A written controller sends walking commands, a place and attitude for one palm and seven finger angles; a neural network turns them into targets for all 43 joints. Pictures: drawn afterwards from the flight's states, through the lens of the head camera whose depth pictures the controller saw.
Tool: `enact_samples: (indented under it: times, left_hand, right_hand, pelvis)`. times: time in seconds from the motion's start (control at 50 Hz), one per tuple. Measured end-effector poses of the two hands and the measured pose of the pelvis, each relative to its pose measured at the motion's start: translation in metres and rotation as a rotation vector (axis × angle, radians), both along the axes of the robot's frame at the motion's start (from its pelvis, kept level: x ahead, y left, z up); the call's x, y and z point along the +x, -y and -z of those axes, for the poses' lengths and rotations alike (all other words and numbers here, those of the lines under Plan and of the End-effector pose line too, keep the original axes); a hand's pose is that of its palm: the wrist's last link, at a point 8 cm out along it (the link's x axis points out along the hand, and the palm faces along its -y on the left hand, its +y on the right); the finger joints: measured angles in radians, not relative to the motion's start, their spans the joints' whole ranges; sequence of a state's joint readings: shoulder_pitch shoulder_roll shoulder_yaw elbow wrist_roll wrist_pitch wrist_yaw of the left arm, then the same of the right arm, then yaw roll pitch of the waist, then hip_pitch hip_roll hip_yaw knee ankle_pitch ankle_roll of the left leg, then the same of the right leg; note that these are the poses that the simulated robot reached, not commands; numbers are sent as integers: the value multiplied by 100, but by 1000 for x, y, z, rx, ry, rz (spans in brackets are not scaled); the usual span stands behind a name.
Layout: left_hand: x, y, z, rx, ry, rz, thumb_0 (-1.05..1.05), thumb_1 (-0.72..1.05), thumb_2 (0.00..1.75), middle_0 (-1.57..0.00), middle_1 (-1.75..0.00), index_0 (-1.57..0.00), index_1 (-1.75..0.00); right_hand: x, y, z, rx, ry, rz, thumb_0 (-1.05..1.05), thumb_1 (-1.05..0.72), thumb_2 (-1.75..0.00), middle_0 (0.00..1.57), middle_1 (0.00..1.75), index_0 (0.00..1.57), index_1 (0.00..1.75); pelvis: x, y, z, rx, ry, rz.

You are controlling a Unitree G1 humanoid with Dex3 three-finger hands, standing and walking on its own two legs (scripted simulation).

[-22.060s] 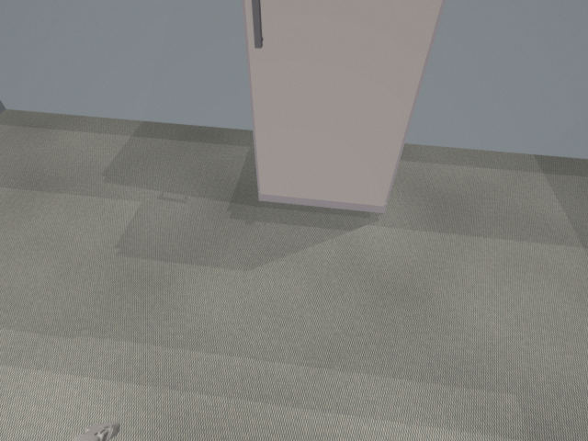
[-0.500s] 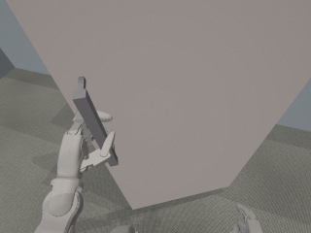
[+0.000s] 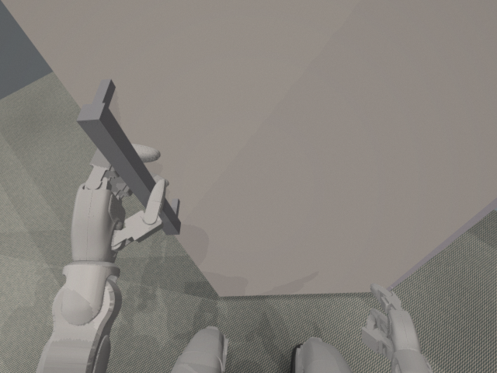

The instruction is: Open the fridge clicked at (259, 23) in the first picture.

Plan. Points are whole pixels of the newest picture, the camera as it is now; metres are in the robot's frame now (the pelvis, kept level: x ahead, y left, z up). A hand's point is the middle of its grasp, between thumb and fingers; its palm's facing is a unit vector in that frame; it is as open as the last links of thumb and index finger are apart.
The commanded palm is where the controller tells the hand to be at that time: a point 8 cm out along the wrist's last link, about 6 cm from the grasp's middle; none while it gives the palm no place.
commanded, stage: walk backward, drawing the door open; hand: left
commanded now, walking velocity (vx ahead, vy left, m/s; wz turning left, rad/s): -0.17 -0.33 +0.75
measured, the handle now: (146, 173) +0.34 +0.14 +0.16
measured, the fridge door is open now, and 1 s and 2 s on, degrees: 46 70 64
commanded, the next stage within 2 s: stop walking and hold the door back in 0.46 s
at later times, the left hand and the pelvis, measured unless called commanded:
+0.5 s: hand (182, 354) +0.14 +0.06 +0.15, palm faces +0.52 -0.81 -0.27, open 6.4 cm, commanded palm +0.08 +0.09 +0.16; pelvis -0.05 -0.20 +0.01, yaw +22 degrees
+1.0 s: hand out of the picture +0.11 +0.04 +0.16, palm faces +0.69 -0.71 -0.16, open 5.8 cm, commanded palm +0.08 +0.08 +0.15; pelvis -0.13 -0.32 +0.01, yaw +33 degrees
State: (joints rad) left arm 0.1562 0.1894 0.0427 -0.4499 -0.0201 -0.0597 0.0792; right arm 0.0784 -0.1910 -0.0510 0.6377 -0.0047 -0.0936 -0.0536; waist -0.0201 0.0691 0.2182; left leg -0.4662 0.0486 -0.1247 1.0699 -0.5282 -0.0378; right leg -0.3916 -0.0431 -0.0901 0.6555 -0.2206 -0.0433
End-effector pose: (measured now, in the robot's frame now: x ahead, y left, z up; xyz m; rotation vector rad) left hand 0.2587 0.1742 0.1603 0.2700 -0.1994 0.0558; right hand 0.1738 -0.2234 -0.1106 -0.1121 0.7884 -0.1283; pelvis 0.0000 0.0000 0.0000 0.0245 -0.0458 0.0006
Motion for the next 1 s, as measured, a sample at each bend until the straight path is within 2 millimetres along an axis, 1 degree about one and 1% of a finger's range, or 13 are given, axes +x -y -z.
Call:
enact_samples:
  times: [0.12,0.18,0.24,0.32,0.38,0.44,0.54,0.58,0.64,0.72,0.84,0.92,1.0]
  left_hand:
    - [-45,13,-2,-1,-29,-95,-4,64,78,-43,-138,-25,-136]
    - [-67,19,-1,-21,-6,-117,-4,63,79,-44,-138,-26,-136]
    - [-86,27,3,-37,51,-139,-4,63,80,-44,-139,-27,-136]
    - [-113,39,-1,-19,18,-214,-3,61,79,-45,-139,-29,-136]
    - [-133,51,-3,-33,-16,-290,-2,63,79,-45,-140,-31,-136]
    - [-151,64,-4,-32,-25,-381,-1,64,80,-45,-140,-31,-136]
    - [-177,88,-3,36,4,-568,-4,63,81,-45,-140,-27,-134]
    - [-188,98,-3,51,-9,-628,-4,64,81,-45,-140,-26,-133]
    - [-203,109,-5,56,-27,-679,-5,64,81,-45,-140,-26,-134]
    - [-210,115,-6,46,-24,-719,-5,62,81,-45,-140,-32,-136]
    - [-207,117,-7,-34,2,-747,-3,62,82,-45,-140,-40,-138]
    - [-205,116,-7,-73,17,-733,-1,64,82,-45,-140,-41,-139]
    - [-202,112,-6,-90,41,-686,1,64,82,-45,-140,-42,-139]
  right_hand:
    - [-7,40,-24,-88,2,-76,2,-91,-90,20,30,20,30]
    - [-10,53,-36,-130,27,-132,2,-91,-90,20,30,20,30]
    - [-14,64,-41,-154,64,-179,2,-91,-90,20,30,20,30]
    - [-24,75,-48,-127,12,-268,2,-91,-90,20,30,20,30]
    - [-25,85,-47,-100,-24,-337,2,-90,-90,20,30,20,30]
    - [-19,99,-41,-67,-28,-381,2,-90,-90,21,30,20,30]
    - [6,132,-18,-9,11,-442,2,-90,-90,21,30,20,30]
    - [15,148,-12,-21,5,-457,2,-90,-90,21,30,20,30]
    - [25,172,-15,-64,2,-468,2,-90,-90,21,30,20,30]
    - [32,194,-24,-124,1,-514,2,-91,-90,20,30,20,30]
    - [32,211,-48,-170,50,-581,2,-91,-90,20,30,20,30]
    - [18,217,-60,-186,82,-602,2,-91,-90,20,30,20,30]
    - [-9,221,-60,-196,100,-590,1,-91,-90,20,30,20,30]
  pelvis:
    - [-21,42,-11,28,-22,-125]
    - [-30,62,-9,12,-49,-169]
    - [-42,82,-2,3,-35,-206]
    - [-48,114,-17,-43,1,-298]
    - [-50,139,-25,-76,0,-325]
    - [-49,167,-24,-89,-6,-349]
    - [-45,225,-4,-62,-21,-400]
    - [-51,242,-3,-56,-16,-430]
    - [-56,260,-9,-13,-19,-457]
    - [-62,281,-16,21,-16,-516]
    - [-81,305,-22,34,-28,-569]
    - [-101,314,-22,36,-40,-576]
    - [-125,316,-15,12,-31,-569]
